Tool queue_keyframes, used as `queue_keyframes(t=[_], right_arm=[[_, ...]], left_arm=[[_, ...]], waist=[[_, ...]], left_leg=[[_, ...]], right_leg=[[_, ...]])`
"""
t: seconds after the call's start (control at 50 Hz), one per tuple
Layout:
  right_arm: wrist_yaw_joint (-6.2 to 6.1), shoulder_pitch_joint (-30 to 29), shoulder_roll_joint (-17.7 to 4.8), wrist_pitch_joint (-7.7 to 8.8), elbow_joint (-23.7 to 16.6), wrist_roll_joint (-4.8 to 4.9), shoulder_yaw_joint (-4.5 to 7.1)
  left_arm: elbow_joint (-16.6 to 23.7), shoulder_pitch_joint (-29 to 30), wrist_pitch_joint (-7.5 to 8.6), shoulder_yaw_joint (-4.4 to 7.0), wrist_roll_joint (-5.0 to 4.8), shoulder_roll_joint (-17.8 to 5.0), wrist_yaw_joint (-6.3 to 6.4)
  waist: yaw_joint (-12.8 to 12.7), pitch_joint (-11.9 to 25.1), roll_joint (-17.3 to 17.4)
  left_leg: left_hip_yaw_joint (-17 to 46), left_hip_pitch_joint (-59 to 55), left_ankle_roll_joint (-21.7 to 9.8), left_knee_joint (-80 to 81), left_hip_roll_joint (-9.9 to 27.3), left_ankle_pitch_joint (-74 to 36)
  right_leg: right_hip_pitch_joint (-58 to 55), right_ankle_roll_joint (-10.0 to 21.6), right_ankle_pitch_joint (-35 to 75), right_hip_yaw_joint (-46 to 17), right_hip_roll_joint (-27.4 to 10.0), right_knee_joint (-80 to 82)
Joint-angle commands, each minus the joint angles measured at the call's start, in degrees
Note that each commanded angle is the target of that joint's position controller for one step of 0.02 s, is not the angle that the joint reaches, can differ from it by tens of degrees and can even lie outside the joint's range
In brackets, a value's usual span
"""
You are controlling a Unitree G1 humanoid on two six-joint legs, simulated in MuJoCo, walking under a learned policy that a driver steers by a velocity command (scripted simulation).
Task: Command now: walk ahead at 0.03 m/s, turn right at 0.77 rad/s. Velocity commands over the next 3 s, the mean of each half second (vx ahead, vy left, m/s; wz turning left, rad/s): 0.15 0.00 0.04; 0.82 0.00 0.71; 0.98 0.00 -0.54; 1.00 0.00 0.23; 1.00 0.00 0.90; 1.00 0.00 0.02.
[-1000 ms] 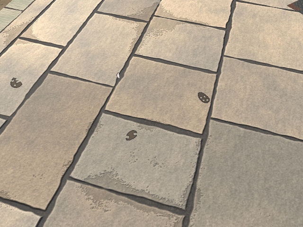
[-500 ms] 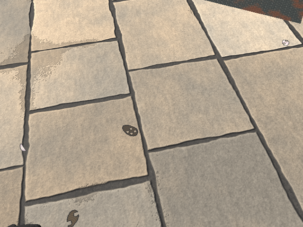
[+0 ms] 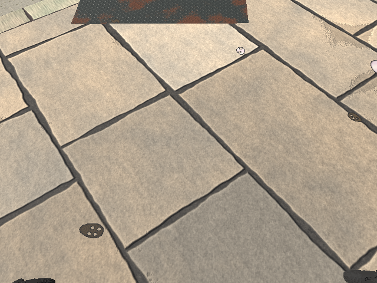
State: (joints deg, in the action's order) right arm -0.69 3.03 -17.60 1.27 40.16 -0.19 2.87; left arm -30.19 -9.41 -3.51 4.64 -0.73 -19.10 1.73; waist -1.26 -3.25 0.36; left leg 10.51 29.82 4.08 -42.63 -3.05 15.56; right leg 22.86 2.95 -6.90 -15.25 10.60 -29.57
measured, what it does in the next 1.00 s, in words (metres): walks ahead, turning left: left foot, then right foot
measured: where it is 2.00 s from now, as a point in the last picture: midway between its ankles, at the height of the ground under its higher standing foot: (91, 125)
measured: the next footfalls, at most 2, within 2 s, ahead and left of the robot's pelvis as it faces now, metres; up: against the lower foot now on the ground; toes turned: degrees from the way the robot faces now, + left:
left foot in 0.08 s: +0.12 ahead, +0.14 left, +0.00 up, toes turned -11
right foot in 0.42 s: +0.02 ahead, -0.08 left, +0.00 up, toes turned +6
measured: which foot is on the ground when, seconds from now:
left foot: up 0.00-0.06, down 0.08-0.42, up 0.44-0.86, down 0.88-1.00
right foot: down 0.00-0.08, up 0.10-0.40, down 0.42-0.86, up 0.88-1.00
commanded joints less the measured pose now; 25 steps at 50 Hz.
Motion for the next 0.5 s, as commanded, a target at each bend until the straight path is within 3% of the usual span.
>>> queue_keyframes(t=[0.02, 0.06, 0.08, 0.1, 0.12, 0.14, 0.16, 0.2, 0.22, 0.24, 0.28, 0.3, 0.32, 0.36, 0.38, 0.4, 0.42, 0.44, 0.46, 0.48, 0.5], right_arm=[[0.37, 1.86, -5.51, 1.21, -3.2, 0.09, 1.79], [0.82, 4.48, -5.63, 1.59, -2.73, -0.18, 2.28], [0.67, 4.32, -7.54, 1.41, -3.3, -0.95, 2.79], [0.29, 1.27, -12.22, 0.62, -4.88, -2.25, 3.45], [0.33, 3.51, -11.31, 0.68, -4.57, -3.36, 3.7], [0.21, 2.08, -8.54, 0.85, -5.5, -2.49, 2.78], [0.18, 0.5, -5.9, 0.74, -5.7, -1.42, 1.81], [0.58, -1.33, -1.48, 0.7, -5.48, -0.43, -0.56], [0.77, -1.52, -2.33, 0.22, -5.51, 0.01, -0.41], [0.76, -0.1, -5.09, -0.55, -5.67, 0.51, 0.71], [0.47, 5.69, -10.03, -1.73, -5.25, 0.56, 2.71], [0.35, 7.4, -10.52, -1.95, -5.21, 0.43, 3.01], [0.05, 9.06, -10.02, -2.11, -5.05, 0.74, 3.0], [-0.67, 9.49, -10.38, -2.45, -5.3, 2.44, 3.31], [-1.07, 8.08, -10.15, -2.67, -5.79, 2.91, 3.36], [-1.38, 5.39, -8.92, -2.65, -7.04, 3.02, 3.23], [-1.51, 3.36, -5.72, -2.4, -8.41, 2.99, 2.75], [-1.03, 4.6, 0.1, -1.42, -9.79, 3.37, 1.28], [-0.51, 1.75, -3.79, 0.06, -12.27, 3.27, 1.89], [0.26, 2.35, -5.46, 0.61, -11.83, 3.1, 2.42], [0.76, 4.6, -5.4, 0.8, -10.37, 2.63, 2.58]], left_arm=[[4.33, 1.33, 0.48, 2.32, 0.19, -7.58, 0.03], [4.02, 1.85, 0.36, 1.65, -0.15, -6.25, -0.11], [3.31, -1.03, 0.38, 0.88, -0.07, -4.04, -0.25], [3.38, -5.18, 0.57, 0.29, -0.09, -2.35, -0.4], [4.0, -2.9, 1.6, 1.88, 0.38, -7.72, -0.39], [2.59, -2.28, 1.9, 2.62, 0.54, -10.26, -0.26], [0.93, -2.18, 1.57, 2.23, 0.77, -8.75, -0.08], [-1.05, -4.48, 0.92, 0.12, 2.01, -2.22, -0.31], [-0.76, -3.52, 1.16, -0.44, 2.15, -1.0, -0.72], [0.03, -0.69, 1.66, -0.49, 1.84, -0.98, -0.73], [0.72, 3.22, 2.38, -0.16, 0.87, -1.75, -0.28], [0.37, 3.31, 2.61, -0.01, 0.34, -1.99, -0.12], [-0.24, 1.97, 2.89, 0.1, -0.16, -2.29, -0.12], [-1.64, -1.64, 3.99, 0.59, -1.11, -2.95, -0.72], [-3.44, -4.71, 4.76, 0.78, -1.08, -3.01, -1.07], [-6.06, -9.39, 5.45, 1.11, -0.27, -3.84, -1.22], [-8.88, -15.77, 5.97, 1.96, 0.66, -6.51, -0.94], [-8.64, -14.74, 6.35, 2.46, 0.9, -8.7, -0.88], [-7.1, -9.95, 7.41, 2.3, 2.35, -8.47, -1.18], [-6.12, -6.09, 8.36, 1.44, 1.68, -5.17, -0.65], [-6.15, -5.02, 8.97, 0.91, 0.86, -3.4, -0.25]], waist=[[0.15, 11.09, -10.48], [1.83, 10.9, -10.38], [0.83, 11.12, -5.04], [-3.04, 9.02, 10.71], [-0.79, 7.7, 15.17], [-0.78, 6.64, 9.65], [-0.88, 5.56, 5.81], [-2.07, 5.36, 4.45], [-1.91, 4.05, 5.77], [-0.2, 2.74, 7.84], [3.15, 3.62, 10.31], [3.64, 4.79, 10.95], [3.44, 7.69, 10.97], [1.28, 7.91, 14.18], [-0.92, 6.58, 14.29], [-3.73, 4.96, 13.53], [-5.94, 6.76, 8.18], [-4.57, 8.21, -9.55], [-3.77, 2.41, -11.75], [-1.9, -0.28, -10.72], [-1.15, -0.12, -9.97]], left_leg=[[-2.44, -7.78, -0.91, 5.72, -0.33, -0.66], [-4.02, -15.56, -2.72, 15.9, 1.12, -7.53], [0.96, -20.23, -5.46, 20.83, 7.7, -9.53], [14.44, -23.26, -12.82, 24.22, 19.14, -17.09], [25.02, -18.42, -19.76, 27.41, 25.07, -14.1], [22.4, -15.98, -19.67, 26.35, 23.16, -9.85], [16.77, -14.31, -17.0, 25.67, 18.73, -6.48], [11.98, -12.9, -13.84, 26.07, 13.28, -2.06], [9.5, -12.12, -13.04, 26.66, 10.51, -1.83], [8.87, -12.88, -12.94, 26.3, 8.63, -3.33], [12.14, -18.15, -14.06, 24.76, 9.18, -6.3], [14.48, -20.83, -14.57, 24.28, 10.09, -6.39], [16.75, -22.38, -14.96, 25.76, 10.1, 4.69], [20.92, -18.02, -14.72, 30.22, 9.67, 22.28], [20.36, -13.36, -13.2, 31.27, 7.88, 24.11], [16.59, -5.81, -9.13, 30.63, 3.87, 21.28], [9.62, 7.51, -3.91, 19.67, -0.77, 18.66], [-0.7, 20.23, -4.32, -0.43, -3.51, 14.77], [0.17, 27.35, -4.66, -8.27, 2.89, 9.5], [-0.45, 28.77, -4.63, -13.7, 4.36, 4.86], [-1.49, 29.0, -4.17, -17.64, 4.79, 1.71]], right_leg=[[-7.66, 7.51, 0.21, -16.23, -14.1, 5.76], [-5.98, 5.73, 1.02, -16.18, -12.57, 1.99], [-3.01, 3.13, -10.29, -13.01, -9.34, -3.86], [5.79, -0.66, -27.79, -2.33, 0.22, -15.61], [10.0, -3.48, -29.63, 1.53, -0.7, -29.22], [9.09, -4.73, -25.35, 0.7, -3.21, -35.19], [7.28, -5.87, -22.01, 0.9, -3.66, -36.74], [3.25, -8.09, -17.98, 3.55, -6.43, -34.8], [1.8, -8.61, -17.39, 8.14, -7.89, -28.99], [1.58, -8.78, -17.84, 11.38, -7.91, -23.19], [1.3, -8.55, -20.72, 12.47, -6.47, -16.11], [0.99, -8.19, -21.7, 11.63, -6.09, -13.26], [-0.79, -7.45, -22.2, 11.5, -5.63, -9.8], [-7.62, -4.84, -20.83, 12.26, -4.95, -1.15], [-13.95, -2.77, -15.52, 12.89, -5.24, 6.32], [-23.97, -0.47, -8.65, 13.99, -6.54, 15.76], [-39.5, 1.7, -7.16, 10.06, -14.41, 17.03], [-43.17, 5.31, -23.26, -8.01, -29.57, 15.11], [-33.08, 9.09, -31.16, -15.91, -35.61, 18.4], [-31.38, 7.97, -31.17, -12.75, -33.51, 19.71], [-31.99, 5.56, -26.59, -7.77, -30.6, 19.94]])
Over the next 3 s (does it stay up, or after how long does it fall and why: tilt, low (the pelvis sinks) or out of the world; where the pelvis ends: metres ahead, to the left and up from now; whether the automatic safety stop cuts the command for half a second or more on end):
stays up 1.85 1.10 0.00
